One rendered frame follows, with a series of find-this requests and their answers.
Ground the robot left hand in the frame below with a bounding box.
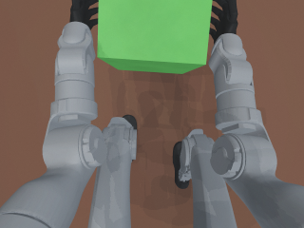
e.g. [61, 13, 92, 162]
[69, 0, 99, 30]

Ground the carton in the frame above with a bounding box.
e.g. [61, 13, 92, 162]
[97, 0, 213, 74]

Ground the right robot upper arm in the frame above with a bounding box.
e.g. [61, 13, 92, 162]
[210, 133, 304, 228]

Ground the robot left forearm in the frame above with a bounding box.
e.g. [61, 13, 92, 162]
[42, 21, 98, 158]

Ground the robot right hand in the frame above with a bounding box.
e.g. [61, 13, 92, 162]
[209, 0, 238, 44]

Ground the robot left shin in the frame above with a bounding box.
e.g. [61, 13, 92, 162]
[102, 117, 132, 139]

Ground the robot right forearm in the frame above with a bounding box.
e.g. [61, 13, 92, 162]
[208, 33, 272, 144]

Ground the left robot upper arm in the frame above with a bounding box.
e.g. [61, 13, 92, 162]
[0, 123, 107, 228]

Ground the right robot thigh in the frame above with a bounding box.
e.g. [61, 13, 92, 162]
[181, 134, 238, 228]

